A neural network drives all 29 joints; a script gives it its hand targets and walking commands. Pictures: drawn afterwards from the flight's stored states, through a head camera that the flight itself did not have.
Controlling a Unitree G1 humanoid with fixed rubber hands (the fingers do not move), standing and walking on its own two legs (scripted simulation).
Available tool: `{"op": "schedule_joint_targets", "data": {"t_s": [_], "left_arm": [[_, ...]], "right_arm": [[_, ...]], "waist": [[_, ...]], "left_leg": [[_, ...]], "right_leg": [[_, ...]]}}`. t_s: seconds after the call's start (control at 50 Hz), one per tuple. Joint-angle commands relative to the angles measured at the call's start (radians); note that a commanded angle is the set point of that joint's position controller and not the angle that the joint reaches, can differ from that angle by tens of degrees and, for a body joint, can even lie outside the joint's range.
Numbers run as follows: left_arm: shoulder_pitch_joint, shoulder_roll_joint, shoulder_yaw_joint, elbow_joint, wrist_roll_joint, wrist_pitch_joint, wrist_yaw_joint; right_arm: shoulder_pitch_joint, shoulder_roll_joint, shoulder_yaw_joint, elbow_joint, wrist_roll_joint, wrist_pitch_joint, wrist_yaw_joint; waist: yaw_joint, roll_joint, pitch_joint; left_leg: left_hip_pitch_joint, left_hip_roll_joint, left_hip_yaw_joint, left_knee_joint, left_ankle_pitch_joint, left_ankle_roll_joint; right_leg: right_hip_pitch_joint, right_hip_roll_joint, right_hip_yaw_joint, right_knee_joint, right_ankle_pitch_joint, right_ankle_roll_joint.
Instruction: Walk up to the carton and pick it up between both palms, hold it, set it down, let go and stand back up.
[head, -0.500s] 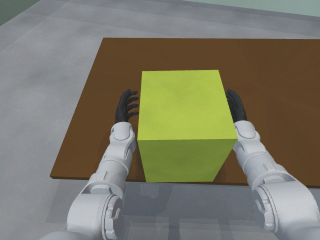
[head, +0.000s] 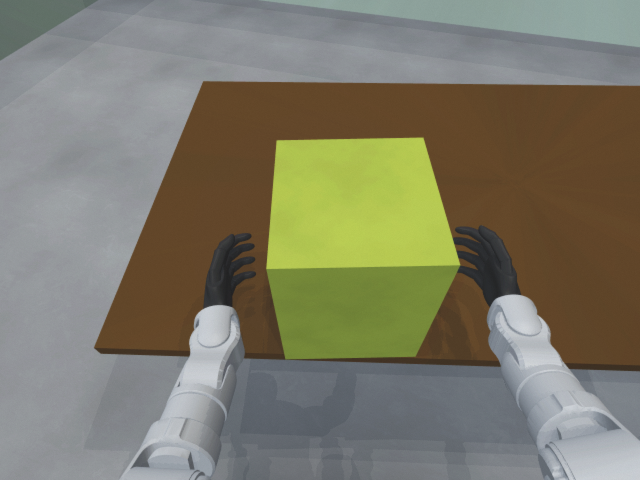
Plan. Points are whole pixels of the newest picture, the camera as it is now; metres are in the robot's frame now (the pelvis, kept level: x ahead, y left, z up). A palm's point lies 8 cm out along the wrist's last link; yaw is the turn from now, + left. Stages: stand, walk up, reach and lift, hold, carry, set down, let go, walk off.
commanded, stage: set down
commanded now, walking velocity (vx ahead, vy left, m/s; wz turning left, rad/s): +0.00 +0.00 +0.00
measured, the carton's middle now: (350, 255) +0.41 +0.02 +0.01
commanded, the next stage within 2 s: none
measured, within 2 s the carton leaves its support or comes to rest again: neither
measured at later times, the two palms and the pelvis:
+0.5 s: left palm (209, 343) +0.26 +0.19 +0.01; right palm (512, 342) +0.30 -0.18 +0.02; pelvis +0.01 +0.00 +0.01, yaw +1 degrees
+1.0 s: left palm (194, 384) +0.21 +0.19 +0.01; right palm (537, 399) +0.23 -0.19 +0.02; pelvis +0.02 +0.01 +0.01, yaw +0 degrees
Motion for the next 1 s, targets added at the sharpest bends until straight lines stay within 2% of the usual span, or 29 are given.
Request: {"op": "schedule_joint_targets", "data": {"t_s": [0.0, 0.02, 0.04, 0.06, 0.08, 0.16, 0.18, 0.2, 0.22, 0.24, 0.26, 0.28, 0.3, 0.36, 0.44, 0.46, 0.52, 0.54, 0.56, 0.6, 0.66, 0.72, 0.74, 0.76, 0.78, 0.84, 0.86, 0.92, 0.98], "left_arm": [[-0.324, 0.060, -0.013, -0.131, -0.023, -0.028, -0.009], [-0.257, 0.049, -0.011, -0.161, -0.020, -0.028, -0.010], [-0.289, 0.063, 0.000, -0.138, -0.018, -0.030, -0.008], [-0.236, 0.056, -0.008, -0.149, -0.015, -0.023, -0.014], [-0.254, 0.071, 0.012, -0.109, -0.011, -0.019, -0.015], [-0.151, 0.044, 0.006, -0.174, 0.021, 0.008, -0.023], [-0.203, 0.065, 0.019, -0.156, 0.026, 0.011, -0.026], [-0.151, 0.048, 0.007, -0.180, 0.031, 0.021, -0.026], [-0.175, 0.061, 0.013, -0.189, 0.028, 0.021, -0.022], [-0.098, 0.039, -0.007, -0.239, 0.029, 0.022, -0.024], [-0.106, 0.046, -0.001, -0.263, 0.032, 0.018, -0.020], [-0.058, 0.032, -0.025, -0.303, 0.031, 0.022, -0.019], [-0.081, 0.037, -0.025, -0.284, 0.029, 0.028, -0.023], [0.043, 0.025, -0.049, -0.374, 0.029, 0.028, -0.017], [0.163, 0.021, -0.058, -0.444, 0.038, 0.036, -0.016], [0.111, 0.044, -0.047, -0.428, 0.035, 0.039, -0.017], [0.237, 0.023, -0.082, -0.520, 0.029, 0.030, -0.013], [0.212, 0.030, -0.083, -0.507, 0.027, 0.036, -0.010], [0.293, 0.018, -0.097, -0.521, 0.032, 0.039, -0.011], [0.283, 0.023, -0.112, -0.569, 0.024, 0.037, -0.006], [0.344, 0.031, -0.113, -0.567, 0.030, 0.046, -0.003], [0.352, 0.036, -0.127, -0.608, 0.019, 0.054, 0.009], [0.359, 0.036, -0.127, -0.614, 0.015, 0.054, 0.012], [0.437, 0.035, -0.121, -0.614, 0.020, 0.057, 0.010], [0.409, 0.042, -0.110, -0.615, 0.019, 0.059, 0.011], [0.489, 0.031, -0.106, -0.655, 0.030, 0.076, 0.004], [0.471, 0.038, -0.107, -0.664, 0.024, 0.079, 0.005], [0.595, 0.018, -0.114, -0.686, 0.038, 0.093, -0.005], [0.581, 0.026, -0.127, -0.763, 0.026, 0.093, 0.000]], "right_arm": [[-0.330, -0.111, -0.047, -0.192, -0.021, -0.001, 0.008], [-0.256, -0.099, -0.029, -0.213, -0.015, -0.004, 0.008], [-0.285, -0.099, -0.036, -0.218, -0.019, 0.001, 0.007], [-0.231, -0.095, -0.032, -0.224, -0.022, 0.001, 0.007], [-0.250, -0.090, -0.028, -0.210, -0.024, 0.014, 0.005], [-0.129, -0.092, -0.045, -0.214, -0.035, 0.014, -0.003], [-0.177, -0.084, -0.046, -0.233, -0.042, 0.015, -0.006], [-0.126, -0.089, -0.052, -0.230, -0.044, 0.013, -0.005], [-0.140, -0.090, -0.057, -0.248, -0.051, 0.016, -0.005], [-0.067, -0.078, -0.047, -0.275, -0.043, 0.006, -0.002], [-0.074, -0.085, -0.051, -0.295, -0.049, 0.004, -0.001], [-0.033, -0.090, -0.055, -0.310, -0.046, -0.002, 0.003], [-0.050, -0.088, -0.061, -0.310, -0.058, 0.001, 0.005], [0.070, -0.090, -0.068, -0.383, -0.052, -0.009, 0.016], [0.183, -0.093, -0.075, -0.465, -0.058, -0.022, 0.027], [0.143, -0.089, -0.083, -0.480, -0.070, -0.016, 0.028], [0.265, -0.093, -0.080, -0.559, -0.064, -0.027, 0.038], [0.252, -0.094, -0.088, -0.547, -0.071, -0.021, 0.042], [0.334, -0.089, -0.088, -0.560, -0.073, -0.023, 0.042], [0.339, -0.094, -0.100, -0.589, -0.069, -0.022, 0.049], [0.399, -0.086, -0.096, -0.608, -0.077, -0.011, 0.055], [0.413, -0.101, -0.117, -0.655, -0.078, -0.010, 0.061], [0.417, -0.098, -0.117, -0.673, -0.082, -0.008, 0.060], [0.489, -0.098, -0.109, -0.694, -0.082, -0.010, 0.058], [0.468, -0.098, -0.108, -0.702, -0.085, -0.005, 0.056], [0.560, -0.091, -0.095, -0.715, -0.080, 0.008, 0.051], [0.538, -0.095, -0.102, -0.749, -0.082, 0.009, 0.049], [0.661, -0.084, -0.094, -0.770, -0.091, 0.018, 0.043], [0.672, -0.095, -0.122, -0.840, -0.095, 0.025, 0.045]], "waist": [[-0.010, -0.059, -0.326], [-0.003, -0.063, -0.345], [0.008, -0.062, -0.336], [-0.004, -0.065, -0.319], [0.006, -0.069, -0.273], [-0.020, -0.043, -0.209], [-0.007, -0.043, -0.200], [-0.017, -0.031, -0.161], [-0.016, -0.034, -0.169], [-0.027, -0.031, -0.160], [-0.021, -0.025, -0.180], [-0.031, -0.020, -0.172], [-0.031, -0.022, -0.157], [-0.037, -0.018, -0.163], [-0.032, -0.018, -0.131], [-0.022, -0.028, -0.121], [-0.031, -0.028, -0.123], [-0.028, -0.014, -0.097], [-0.037, -0.011, -0.084], [-0.039, 0.011, -0.086], [-0.033, -0.010, -0.032], [-0.034, -0.004, -0.044], [-0.033, -0.014, -0.041], [-0.026, -0.042, -0.013], [-0.018, -0.039, -0.019], [-0.013, -0.031, 0.014], [-0.016, -0.035, 0.006], [-0.018, -0.040, 0.055], [-0.026, -0.019, 0.055]], "left_leg": [[0.240, -0.066, 0.056, -0.015, 0.105, 0.047], [0.258, -0.067, 0.053, -0.014, 0.140, 0.048], [0.244, -0.070, 0.060, -0.019, 0.110, 0.049], [0.257, -0.068, 0.055, -0.022, 0.122, 0.051], [0.241, -0.071, 0.059, -0.032, 0.093, 0.054], [0.279, -0.074, 0.051, -0.057, 0.095, 0.052], [0.265, -0.080, 0.063, -0.064, 0.059, 0.054], [0.288, -0.076, 0.055, -0.069, 0.067, 0.052], [0.291, -0.078, 0.061, -0.072, 0.060, 0.053], [0.317, -0.076, 0.053, -0.073, 0.094, 0.051], [0.330, -0.077, 0.057, -0.077, 0.107, 0.048], [0.354, -0.073, 0.050, -0.076, 0.136, 0.044], [0.350, -0.077, 0.055, -0.078, 0.121, 0.046], [0.391, -0.075, 0.045, -0.082, 0.172, 0.040], [0.429, -0.075, 0.039, -0.088, 0.211, 0.037], [0.395, -0.078, 0.047, -0.093, 0.169, 0.043], [0.443, -0.075, 0.041, -0.094, 0.226, 0.038], [0.430, -0.076, 0.045, -0.099, 0.200, 0.035], [0.455, -0.075, 0.040, -0.097, 0.227, 0.033], [0.458, -0.073, 0.040, -0.098, 0.213, 0.030], [0.457, -0.073, 0.046, -0.115, 0.166, 0.037], [0.451, -0.071, 0.047, -0.116, 0.162, 0.035], [0.451, -0.070, 0.048, -0.115, 0.168, 0.039], [0.465, -0.070, 0.054, -0.117, 0.189, 0.042], [0.459, -0.074, 0.063, -0.115, 0.192, 0.043], [0.487, -0.077, 0.064, -0.129, 0.206, 0.041], [0.490, -0.077, 0.069, -0.125, 0.207, 0.043], [0.532, -0.080, 0.067, -0.137, 0.223, 0.040], [0.547, -0.076, 0.067, -0.140, 0.214, 0.036]], "right_leg": [[0.113, -0.012, -0.002, -0.069, 0.088, 0.037], [0.150, -0.013, 0.005, -0.067, 0.115, 0.037], [0.136, -0.016, 0.010, -0.072, 0.080, 0.035], [0.156, -0.017, 0.009, -0.070, 0.100, 0.035], [0.154, -0.022, 0.016, -0.077, 0.065, 0.036], [0.184, -0.023, 0.014, -0.094, 0.075, 0.034], [0.173, -0.025, 0.017, -0.100, 0.045, 0.036], [0.171, -0.025, 0.007, -0.105, 0.049, 0.033], [0.164, -0.023, 0.006, -0.107, 0.035, 0.035], [0.187, -0.022, -0.001, -0.109, 0.084, 0.032], [0.189, -0.018, -0.003, -0.113, 0.089, 0.030], [0.193, -0.015, -0.011, -0.113, 0.118, 0.028], [0.173, -0.015, -0.009, -0.121, 0.088, 0.026], [0.201, -0.013, -0.016, -0.126, 0.133, 0.019], [0.211, -0.010, -0.020, -0.141, 0.156, 0.012], [0.197, -0.017, -0.013, -0.144, 0.106, 0.013], [0.212, -0.012, -0.021, -0.147, 0.157, 0.005], [0.192, -0.014, -0.022, -0.152, 0.118, 0.002], [0.204, -0.014, -0.025, -0.158, 0.148, -0.001], [0.184, -0.016, -0.026, -0.163, 0.120, -0.010], [0.180, -0.020, -0.021, -0.179, 0.080, -0.012], [0.176, -0.017, -0.027, -0.171, 0.073, -0.018], [0.176, -0.018, -0.024, -0.172, 0.081, -0.018], [0.196, -0.018, -0.024, -0.176, 0.113, -0.013], [0.200, -0.020, -0.014, -0.173, 0.117, -0.011], [0.203, -0.023, -0.012, -0.189, 0.128, -0.012], [0.201, -0.024, -0.009, -0.188, 0.131, -0.012], [0.206, -0.026, -0.004, -0.210, 0.158, -0.013], [0.184, -0.023, -0.005, -0.210, 0.127, -0.013]]}}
